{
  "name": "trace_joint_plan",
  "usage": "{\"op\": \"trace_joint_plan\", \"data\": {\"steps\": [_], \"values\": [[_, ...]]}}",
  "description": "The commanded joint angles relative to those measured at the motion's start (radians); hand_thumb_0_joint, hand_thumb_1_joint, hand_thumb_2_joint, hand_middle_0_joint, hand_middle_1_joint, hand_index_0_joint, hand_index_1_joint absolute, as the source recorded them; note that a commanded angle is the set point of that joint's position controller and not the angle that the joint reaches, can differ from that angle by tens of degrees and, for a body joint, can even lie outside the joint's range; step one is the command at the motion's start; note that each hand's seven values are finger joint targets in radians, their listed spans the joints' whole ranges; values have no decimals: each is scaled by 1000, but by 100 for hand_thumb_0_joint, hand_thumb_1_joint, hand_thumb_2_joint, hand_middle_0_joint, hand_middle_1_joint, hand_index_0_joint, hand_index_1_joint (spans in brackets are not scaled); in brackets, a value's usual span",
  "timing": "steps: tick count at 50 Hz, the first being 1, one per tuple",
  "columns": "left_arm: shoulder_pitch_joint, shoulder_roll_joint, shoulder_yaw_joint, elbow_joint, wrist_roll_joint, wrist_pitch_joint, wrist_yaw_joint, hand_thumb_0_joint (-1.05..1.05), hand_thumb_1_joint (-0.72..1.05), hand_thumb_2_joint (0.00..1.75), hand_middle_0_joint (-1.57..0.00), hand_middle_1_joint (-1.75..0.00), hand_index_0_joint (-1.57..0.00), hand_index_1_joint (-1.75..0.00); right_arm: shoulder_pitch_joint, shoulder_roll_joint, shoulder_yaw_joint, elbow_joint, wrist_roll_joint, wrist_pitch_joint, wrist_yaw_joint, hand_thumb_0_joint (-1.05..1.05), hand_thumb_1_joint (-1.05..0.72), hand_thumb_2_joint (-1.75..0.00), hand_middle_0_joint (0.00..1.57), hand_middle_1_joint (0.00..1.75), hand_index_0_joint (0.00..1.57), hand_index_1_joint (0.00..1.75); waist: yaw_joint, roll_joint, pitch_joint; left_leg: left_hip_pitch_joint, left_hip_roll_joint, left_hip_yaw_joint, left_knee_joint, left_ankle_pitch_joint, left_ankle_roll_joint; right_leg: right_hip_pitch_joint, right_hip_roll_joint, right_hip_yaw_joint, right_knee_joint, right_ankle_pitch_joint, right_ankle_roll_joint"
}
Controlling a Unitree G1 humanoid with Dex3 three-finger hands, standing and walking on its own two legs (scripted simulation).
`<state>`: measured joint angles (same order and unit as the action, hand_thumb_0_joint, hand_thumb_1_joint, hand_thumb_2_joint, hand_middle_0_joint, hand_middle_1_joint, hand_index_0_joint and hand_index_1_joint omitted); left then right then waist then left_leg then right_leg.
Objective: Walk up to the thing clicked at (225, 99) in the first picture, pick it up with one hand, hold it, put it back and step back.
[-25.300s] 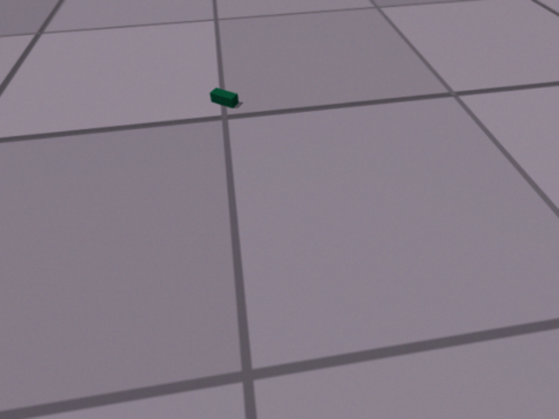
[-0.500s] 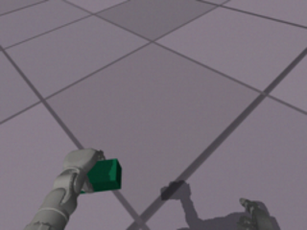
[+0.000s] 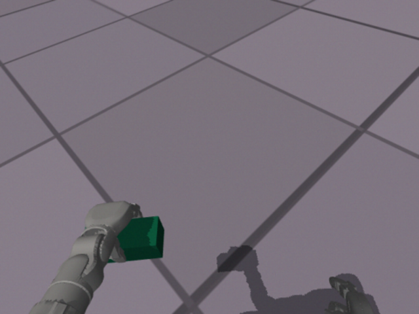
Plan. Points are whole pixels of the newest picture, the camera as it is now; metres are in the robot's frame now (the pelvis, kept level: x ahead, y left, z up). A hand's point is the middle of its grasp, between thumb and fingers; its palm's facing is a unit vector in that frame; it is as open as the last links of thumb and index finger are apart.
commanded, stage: crouch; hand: left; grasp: from above
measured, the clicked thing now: (124, 240) +0.30 +0.22 -0.08
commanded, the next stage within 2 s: lower in 1.90 s
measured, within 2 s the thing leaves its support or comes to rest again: neither
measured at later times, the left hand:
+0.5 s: hand (129, 251) +0.30 +0.24 -0.15, palm faces -0.43 +0.02 -0.90, open 9.6 cm
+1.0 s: hand (151, 262) +0.36 +0.25 -0.41, palm faces -0.45 +0.00 -0.90, open 9.7 cm
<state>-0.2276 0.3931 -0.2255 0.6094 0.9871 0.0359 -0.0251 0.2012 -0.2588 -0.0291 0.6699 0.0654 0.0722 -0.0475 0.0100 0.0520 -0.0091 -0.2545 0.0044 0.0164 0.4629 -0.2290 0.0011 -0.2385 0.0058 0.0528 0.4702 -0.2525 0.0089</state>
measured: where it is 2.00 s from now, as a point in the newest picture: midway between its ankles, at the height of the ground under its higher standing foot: outside the picture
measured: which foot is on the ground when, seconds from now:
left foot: down 0.00-1.00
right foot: down 0.00-1.00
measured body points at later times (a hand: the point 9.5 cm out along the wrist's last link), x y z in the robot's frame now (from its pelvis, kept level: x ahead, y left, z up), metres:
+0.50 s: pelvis -0.03 +0.00 -0.06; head +0.05 +0.01 +0.39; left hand +0.32 +0.23 -0.10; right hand +0.08 -0.28 -0.17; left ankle +0.01 +0.12 -0.74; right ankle +0.00 -0.13 -0.74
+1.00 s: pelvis -0.07 +0.01 -0.26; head +0.13 +0.03 +0.14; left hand +0.38 +0.25 -0.36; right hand -0.03 -0.27 -0.39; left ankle +0.01 +0.12 -0.74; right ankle -0.01 -0.13 -0.74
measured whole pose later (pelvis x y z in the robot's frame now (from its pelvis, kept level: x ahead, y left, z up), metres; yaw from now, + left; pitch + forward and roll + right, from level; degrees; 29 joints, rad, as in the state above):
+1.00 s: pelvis -0.07 +0.01 -0.26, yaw -1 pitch +37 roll -4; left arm -0.76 0.52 0.01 1.26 1.18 -0.11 0.36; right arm 0.23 -0.24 -0.02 0.74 -0.07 -0.04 0.02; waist -0.16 0.05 -0.20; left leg -1.84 0.01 -0.06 1.81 -0.61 0.01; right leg -1.78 0.03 -0.02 1.78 -0.65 0.02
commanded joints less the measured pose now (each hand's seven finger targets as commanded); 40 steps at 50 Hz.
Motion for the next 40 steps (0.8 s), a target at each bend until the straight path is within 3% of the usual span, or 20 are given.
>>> {"op": "trace_joint_plan", "data": {"steps": [1,2,4,7,14,20,22,24,25,28,31,34,36,40], "values": [[-334,188,106,-162,7,-3,54,0,80,68,-106,-66,-112,-60,-79,-129,-47,-137,0,-38,-3,0,-89,-91,20,30,20,30,-9,-40,-235,140,-18,13,-36,238,12,30,30,-37,-60,221,-19],[-340,196,111,-183,10,-6,52,0,73,61,-98,-62,-104,-55,-78,-128,-49,-138,3,-37,-3,0,-86,-89,20,30,20,30,-3,-34,-248,146,-20,18,-32,247,13,36,28,-37,-60,232,-18],[-303,167,94,-139,11,-5,54,0,72,62,-107,-56,-109,-54,-74,-126,-48,-135,0,-36,-2,0,-89,-90,20,30,20,30,-14,-67,-235,140,-20,15,-25,255,16,26,27,-37,-58,240,-14],[-291,177,110,-105,27,-16,73,0,76,62,-110,-55,-112,-54,-65,-126,-51,-129,-1,-33,0,0,-89,-90,20,30,20,30,-6,-74,-215,116,-24,16,-20,241,16,16,24,-38,-55,230,-14],[-380,158,108,84,85,-63,207,0,76,61,-107,-56,-110,-53,-10,-134,-61,-83,-26,-22,16,0,-89,-90,20,30,20,30,-52,-72,-215,-6,-26,13,101,188,10,-134,20,-37,53,188,-17],[-577,134,105,221,152,-86,338,0,73,67,-107,-60,-109,-58,68,-147,-87,-49,-57,-43,39,0,-89,-90,20,30,20,30,-92,-23,-361,-237,-14,3,373,91,0,-425,26,-45,307,94,-29],[-608,154,123,285,174,-86,376,0,74,66,-106,-64,-109,-60,86,-152,-91,-46,-62,-51,43,0,-89,-90,20,30,20,30,-91,-11,-406,-350,-14,5,463,59,2,-508,28,-47,391,66,-30],[-645,148,124,336,178,-84,405,0,74,67,-104,-67,-109,-62,100,-156,-94,-41,-66,-60,42,0,-89,-90,20,30,20,30,-98,-1,-458,-430,-11,-2,534,26,4,-592,35,-58,471,32,-34],[-646,145,123,375,179,-82,412,0,74,66,-104,-67,-108,-62,102,-162,-96,-38,-71,-66,42,0,-90,-90,20,30,20,30,-105,2,-470,-470,-9,-10,572,17,4,-654,38,-65,514,18,-37],[-688,235,181,425,180,-81,434,0,74,67,-105,-66,-109,-62,117,-170,-97,-28,-80,-75,34,0,-89,-90,20,30,20,30,-95,34,-553,-599,-12,-17,681,-14,10,-750,37,-74,626,-14,-41],[-712,228,180,452,176,-82,437,0,71,74,-104,-68,-107,-65,127,-172,-99,-30,-89,-87,28,0,-90,-90,20,30,20,30,-114,21,-599,-749,-14,-23,775,-116,15,-852,36,-76,719,-89,-43],[-791,288,210,411,169,-87,433,0,67,72,-101,-68,-104,-65,134,-185,-103,-31,-98,-95,22,0,-89,-90,20,30,20,30,-122,78,-690,-782,-4,-53,833,-165,8,-968,31,-87,811,-139,-49],[-768,282,213,448,167,-86,428,0,65,69,-97,-68,-102,-64,134,-186,-100,-30,-104,-97,22,0,-89,-90,20,30,20,30,-127,71,-680,-839,-1,-71,868,-215,7,-1049,29,-97,862,-185,-50],[-827,324,233,468,170,-99,422,0,61,72,-95,-69,-98,-65,149,-185,-91,-18,-115,-109,27,0,-89,-90,20,30,20,30,-164,44,-714,-996,-8,-56,982,-297,23,-1121,29,-96,934,-240,-45]]}}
